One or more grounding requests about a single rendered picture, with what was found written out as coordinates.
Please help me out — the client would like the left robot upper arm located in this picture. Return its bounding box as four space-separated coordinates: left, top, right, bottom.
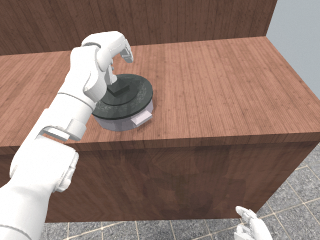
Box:
0 134 79 240

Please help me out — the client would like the table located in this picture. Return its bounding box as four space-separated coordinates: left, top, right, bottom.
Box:
0 0 320 223

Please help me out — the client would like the robot left forearm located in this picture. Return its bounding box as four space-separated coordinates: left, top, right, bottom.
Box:
9 40 112 178

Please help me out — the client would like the robot right hand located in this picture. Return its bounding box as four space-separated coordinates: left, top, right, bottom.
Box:
234 206 273 240

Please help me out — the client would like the robot left hand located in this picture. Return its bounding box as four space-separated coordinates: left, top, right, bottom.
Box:
81 31 134 85

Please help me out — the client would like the lid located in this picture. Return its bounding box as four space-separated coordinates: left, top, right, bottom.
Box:
91 73 153 120

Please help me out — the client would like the pot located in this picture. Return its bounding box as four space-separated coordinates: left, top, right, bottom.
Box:
94 99 154 132

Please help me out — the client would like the knob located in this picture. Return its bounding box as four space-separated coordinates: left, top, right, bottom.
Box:
106 78 130 97

